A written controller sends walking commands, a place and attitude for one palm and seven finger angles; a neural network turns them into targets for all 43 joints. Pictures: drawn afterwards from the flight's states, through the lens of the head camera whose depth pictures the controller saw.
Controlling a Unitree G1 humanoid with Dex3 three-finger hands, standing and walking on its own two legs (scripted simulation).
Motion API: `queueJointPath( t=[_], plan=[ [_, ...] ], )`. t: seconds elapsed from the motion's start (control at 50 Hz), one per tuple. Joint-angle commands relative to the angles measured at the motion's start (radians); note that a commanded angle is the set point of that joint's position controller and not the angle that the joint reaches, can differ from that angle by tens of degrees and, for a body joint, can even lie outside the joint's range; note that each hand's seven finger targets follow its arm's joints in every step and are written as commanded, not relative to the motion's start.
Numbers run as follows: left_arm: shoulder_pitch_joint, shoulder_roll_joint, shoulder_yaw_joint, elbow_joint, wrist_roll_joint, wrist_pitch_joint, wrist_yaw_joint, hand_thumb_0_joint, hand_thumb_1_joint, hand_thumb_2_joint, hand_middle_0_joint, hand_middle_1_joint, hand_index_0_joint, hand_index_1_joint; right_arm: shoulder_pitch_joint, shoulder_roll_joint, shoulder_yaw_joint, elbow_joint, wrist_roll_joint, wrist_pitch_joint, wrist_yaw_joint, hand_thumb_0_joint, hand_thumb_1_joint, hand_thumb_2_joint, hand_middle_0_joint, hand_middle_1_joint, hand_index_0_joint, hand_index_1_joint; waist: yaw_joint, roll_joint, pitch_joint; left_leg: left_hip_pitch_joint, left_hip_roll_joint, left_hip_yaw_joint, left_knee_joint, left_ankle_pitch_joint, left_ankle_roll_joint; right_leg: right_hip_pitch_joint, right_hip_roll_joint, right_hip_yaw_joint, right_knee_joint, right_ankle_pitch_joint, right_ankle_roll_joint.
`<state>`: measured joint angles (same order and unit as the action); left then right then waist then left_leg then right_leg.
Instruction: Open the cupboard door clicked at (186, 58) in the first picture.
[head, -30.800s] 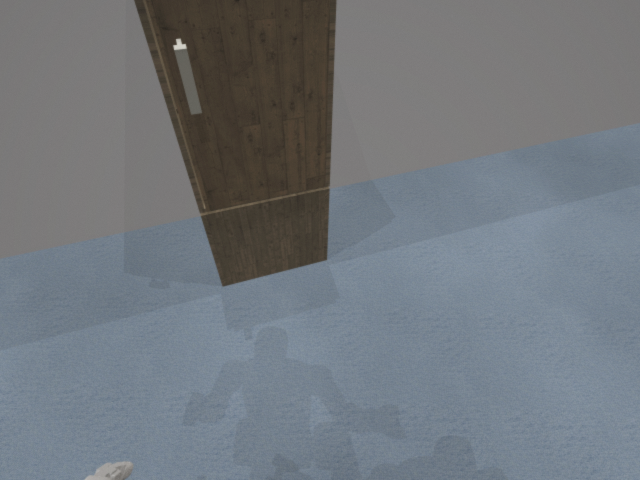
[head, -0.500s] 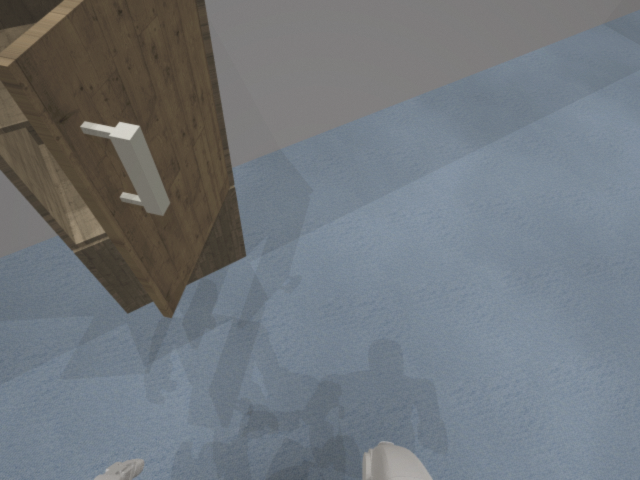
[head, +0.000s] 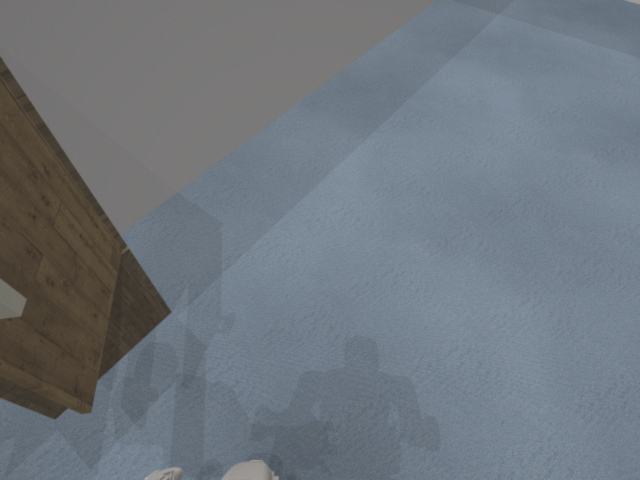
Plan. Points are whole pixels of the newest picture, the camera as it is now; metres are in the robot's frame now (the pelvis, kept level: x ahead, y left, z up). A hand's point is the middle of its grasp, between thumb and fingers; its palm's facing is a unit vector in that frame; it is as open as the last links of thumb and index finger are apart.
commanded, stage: walk to a spot facing it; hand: left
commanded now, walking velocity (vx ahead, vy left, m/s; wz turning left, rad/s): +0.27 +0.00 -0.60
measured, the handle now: out of the picture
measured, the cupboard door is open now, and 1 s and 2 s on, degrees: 45 45 45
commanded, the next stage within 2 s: turn to face it in 1.58 s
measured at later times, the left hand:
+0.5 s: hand (281, 346) +0.33 +0.08 -0.17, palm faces -0.39 -0.91 -0.15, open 7.4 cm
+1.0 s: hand (319, 315) +0.39 +0.02 -0.16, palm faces -0.38 -0.91 -0.20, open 7.4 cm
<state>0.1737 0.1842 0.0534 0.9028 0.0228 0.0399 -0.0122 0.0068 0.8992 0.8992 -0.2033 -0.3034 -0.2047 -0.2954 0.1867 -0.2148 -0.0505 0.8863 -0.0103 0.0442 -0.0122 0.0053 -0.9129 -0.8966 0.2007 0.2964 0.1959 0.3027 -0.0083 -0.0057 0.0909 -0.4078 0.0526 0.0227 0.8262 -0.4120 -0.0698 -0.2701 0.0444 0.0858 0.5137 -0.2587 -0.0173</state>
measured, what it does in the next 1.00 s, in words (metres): walks ahead, turning right: left foot, then right foot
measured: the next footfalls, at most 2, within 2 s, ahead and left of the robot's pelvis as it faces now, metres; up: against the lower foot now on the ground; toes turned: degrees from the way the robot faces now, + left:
left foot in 0.06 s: +0.05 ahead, +0.13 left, +0.00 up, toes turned +1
right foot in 0.52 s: +0.25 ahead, -0.17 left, +0.00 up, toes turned -28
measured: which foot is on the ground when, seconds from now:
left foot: up 0.00-0.04, down 0.06-0.54, up 0.56-1.00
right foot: down 0.00-0.06, up 0.08-0.50, down 0.52-1.00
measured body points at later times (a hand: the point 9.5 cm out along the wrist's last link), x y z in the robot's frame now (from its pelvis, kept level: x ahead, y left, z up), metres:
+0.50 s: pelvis +0.14 -0.04 -0.01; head +0.20 -0.06 +0.43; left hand +0.35 +0.13 -0.16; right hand -0.04 -0.21 -0.15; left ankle +0.02 +0.13 -0.73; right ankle +0.21 -0.15 -0.72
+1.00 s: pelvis +0.35 -0.15 +0.00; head +0.38 -0.17 +0.45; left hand +0.41 +0.07 -0.15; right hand +0.37 -0.42 -0.14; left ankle +0.50 -0.08 -0.69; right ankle +0.21 -0.15 -0.74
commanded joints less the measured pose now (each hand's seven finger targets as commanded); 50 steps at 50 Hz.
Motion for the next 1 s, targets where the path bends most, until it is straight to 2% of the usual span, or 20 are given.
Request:
queueJointPath(
  t=[0.0,0.02,0.04,0.06,0.08,0.12,0.18,0.36,0.42,0.44,0.46,0.48,0.5,0.52,0.54,0.58,0.62,0.66,0.86,0.98],
  plan=[
    [-0.045,0.193,0.065,-0.084,-0.001,-0.027,0.007,0.0,0.9,0.9,-0.2,-0.3,-0.2,-0.3,0.168,-0.103,-0.025,-0.028,-0.006,-0.058,-0.012,0.0,-0.9,-0.9,0.2,0.3,0.2,0.3,-0.058,-0.1,-0.105,0.339,-0.022,0.024,-0.36,0.065,0.022,-0.196,-0.151,0.238,-0.121,-0.278,-0.107],
    [-0.044,0.12,0.05,-0.103,-0.008,-0.024,-0.002,0.0,0.9,0.9,-0.2,-0.3,-0.2,-0.3,0.244,-0.181,-0.039,-0.003,-0.019,-0.069,-0.022,0.0,-0.9,-0.9,0.2,0.3,0.2,0.3,-0.089,0.153,-0.114,0.48,0.157,-0.188,-0.519,-0.132,0.078,-0.373,-0.028,0.129,0.086,-0.361,-0.053],
    [-0.066,0.078,0.04,-0.133,-0.011,-0.03,-0.008,0.0,0.9,0.9,-0.2,-0.3,-0.2,-0.3,0.319,-0.266,-0.055,0.0,-0.035,-0.073,-0.028,0.0,-0.9,-0.9,0.2,0.3,0.2,0.3,-0.114,0.401,-0.108,0.512,0.433,-0.543,-0.646,-0.273,0.178,-0.522,0.065,-0.08,0.41,-0.42,0.01],
    [-0.146,0.12,0.047,-0.15,0.003,-0.037,-0.018,0.0,0.9,0.9,-0.2,-0.3,-0.2,-0.3,0.293,-0.264,-0.05,-0.008,-0.032,-0.07,-0.031,0.0,-0.9,-0.9,0.2,0.3,0.2,0.3,-0.115,0.251,-0.038,0.382,0.488,-0.56,-0.699,-0.287,0.236,-0.525,-0.047,-0.016,0.548,-0.33,0.004],
    [-0.118,0.132,0.054,-0.141,0.007,-0.046,-0.032,0.0,0.9,0.9,-0.2,-0.3,-0.2,-0.3,0.223,-0.221,-0.038,-0.038,-0.033,-0.076,-0.024,0.0,-0.9,-0.9,0.2,0.3,0.2,0.3,-0.066,0.135,-0.013,0.325,0.454,-0.504,-0.696,-0.247,0.247,-0.504,-0.086,-0.028,0.611,-0.243,0.007],
    [-0.078,0.097,0.057,-0.088,0.017,-0.044,-0.047,0.0,0.9,0.9,-0.2,-0.3,-0.2,-0.3,0.164,-0.149,-0.015,-0.036,-0.03,-0.091,-0.024,0.0,-0.9,-0.9,0.2,0.3,0.2,0.3,-0.018,0.132,-0.001,0.316,0.315,-0.238,-0.639,0.05,0.165,-0.478,-0.1,-0.064,0.69,-0.09,0.024],
    [-0.06,0.05,0.039,-0.07,0.009,-0.039,-0.055,0.0,0.9,0.9,-0.2,-0.3,-0.2,-0.3,0.236,-0.104,0.002,-0.001,-0.02,-0.106,-0.031,0.0,-0.9,-0.9,0.2,0.3,0.2,0.3,-0.02,0.165,-0.041,0.417,0.243,-0.007,-0.561,0.456,0.126,-0.494,-0.101,-0.116,0.708,-0.005,0.034],
    [-0.252,0.021,0.012,-0.098,0.004,-0.04,-0.062,0.0,0.9,0.9,-0.2,-0.3,-0.2,-0.3,0.378,-0.099,0.006,0.081,-0.033,-0.106,-0.027,0.0,-0.9,-0.9,0.2,0.3,0.2,0.3,-0.074,0.184,0.028,0.482,0.286,0.168,-0.55,0.636,0.148,-0.449,-0.11,-0.207,0.316,0.028,0.004],
    [-0.173,0.052,0.021,-0.073,0.0,-0.045,-0.056,0.0,0.9,0.9,-0.2,-0.3,-0.2,-0.3,0.343,-0.136,-0.004,0.081,-0.03,-0.104,-0.024,0.0,-0.9,-0.9,0.2,0.3,0.2,0.3,-0.019,0.187,-0.018,0.468,0.311,0.226,-0.442,0.904,0.144,-0.242,-0.048,-0.254,0.202,-0.028,-0.044],
    [-0.104,0.067,0.029,-0.054,-0.001,-0.05,-0.052,0.0,0.9,0.9,-0.2,-0.3,-0.2,-0.3,0.322,-0.154,-0.008,0.075,-0.027,-0.103,-0.023,0.0,-0.9,-0.9,0.2,0.3,0.2,0.3,0.013,0.179,-0.058,0.455,0.309,0.237,-0.357,1.014,0.138,-0.137,-0.02,-0.269,0.179,-0.05,-0.065],
    [0.027,0.09,0.041,-0.019,0.001,-0.057,-0.047,0.0,0.9,0.9,-0.2,-0.3,-0.2,-0.3,0.276,-0.173,-0.011,0.066,-0.02,-0.102,-0.022,0.0,-0.9,-0.9,0.2,0.3,0.2,0.3,0.085,0.167,-0.121,0.402,0.29,0.259,-0.203,1.052,0.116,0.042,0.003,-0.272,0.127,-0.023,-0.085],
    [0.214,0.149,0.06,0.034,0.005,-0.067,-0.038,0.0,0.9,0.9,-0.2,-0.3,-0.2,-0.3,0.217,-0.172,-0.01,0.043,-0.007,-0.103,-0.009,0.0,-0.9,-0.9,0.2,0.3,0.2,0.3,0.18,0.088,-0.209,0.244,0.248,0.293,0.015,0.949,0.077,0.321,-0.013,-0.236,0.063,0.051,-0.115],
    [0.322,0.269,0.093,0.059,0.006,-0.076,-0.02,0.0,0.9,0.9,-0.2,-0.3,-0.2,-0.3,0.235,-0.089,0.004,0.01,0.016,-0.104,-0.001,0.0,-0.9,-0.9,0.2,0.3,0.2,0.3,0.213,-0.181,-0.317,-0.114,0.083,0.269,0.37,0.138,0.025,0.621,-0.309,0.221,-0.037,0.025,-0.225],
    [0.327,0.334,0.101,0.067,-0.021,-0.07,-0.006,0.0,0.9,0.9,-0.2,-0.3,-0.2,-0.3,0.166,-0.076,0.003,-0.024,0.018,-0.099,-0.005,0.0,-0.9,-0.9,0.2,0.3,0.2,0.3,0.191,-0.27,-0.315,-0.301,0.005,0.117,0.638,-0.219,0.019,0.607,-0.458,0.575,-0.202,0.078,-0.283],
    [0.245,0.31,0.097,0.048,-0.027,-0.066,0.005,0.0,0.9,0.9,-0.2,-0.3,-0.2,-0.3,0.127,-0.089,-0.009,-0.023,0.009,-0.095,-0.003,0.0,-0.9,-0.9,0.2,0.3,0.2,0.3,0.147,-0.151,-0.169,-0.361,0.065,-0.01,0.669,-0.105,0.036,0.48,-0.455,0.488,-0.242,-0.027,-0.276],
    [0.058,0.195,0.056,0.0,-0.02,-0.071,0.013,0.0,0.9,0.9,-0.2,-0.3,-0.2,-0.3,0.124,-0.075,-0.017,0.007,-0.003,-0.083,-0.002,0.0,-0.9,-0.9,0.2,0.3,0.2,0.3,0.041,-0.042,-0.064,-0.226,0.125,-0.026,0.56,0.06,0.028,0.125,-0.369,0.31,-0.294,-0.116,-0.202],
    [0.009,0.145,0.036,-0.012,-0.011,-0.092,0.012,0.0,0.9,0.9,-0.2,-0.3,-0.2,-0.3,0.169,-0.04,-0.009,0.046,-0.016,-0.061,0.003,0.0,-0.9,-0.9,0.2,0.3,0.2,0.3,-0.016,-0.038,-0.043,-0.125,0.126,-0.017,0.435,0.135,0.018,-0.02,-0.281,0.143,-0.328,0.004,-0.145],
    [0.029,0.138,0.035,0.008,-0.007,-0.105,0.01,0.0,0.9,0.9,-0.2,-0.3,-0.2,-0.3,0.196,-0.033,-0.011,0.06,-0.02,-0.049,0.007,0.0,-0.9,-0.9,0.2,0.3,0.2,0.3,-0.037,-0.086,-0.062,-0.121,0.108,-0.008,0.35,0.165,0.011,-0.002,-0.234,0.081,-0.324,0.094,-0.133],
    [0.246,0.098,0.02,0.105,-0.011,-0.133,0.02,0.0,0.9,0.9,-0.2,-0.3,-0.2,-0.3,-0.116,-0.037,-0.011,-0.026,-0.009,-0.071,0.023,0.0,-0.9,-0.9,0.2,0.3,0.2,0.3,0.04,-0.1,-0.042,-0.337,0.06,0.008,0.102,0.237,0.012,0.337,-0.238,0.102,-0.252,0.595,-0.136],
    [0.304,0.117,0.014,0.15,-0.003,-0.131,0.036,0.0,0.9,0.9,-0.2,-0.3,-0.2,-0.3,-0.215,-0.024,-0.006,-0.041,-0.007,-0.089,0.036,0.0,-0.9,-0.9,0.2,0.3,0.2,0.3,0.048,-0.093,-0.015,-0.21,-0.002,0.066,-0.121,0.152,0.046,0.387,-0.257,0.117,-0.183,0.792,-0.154]
  ],
)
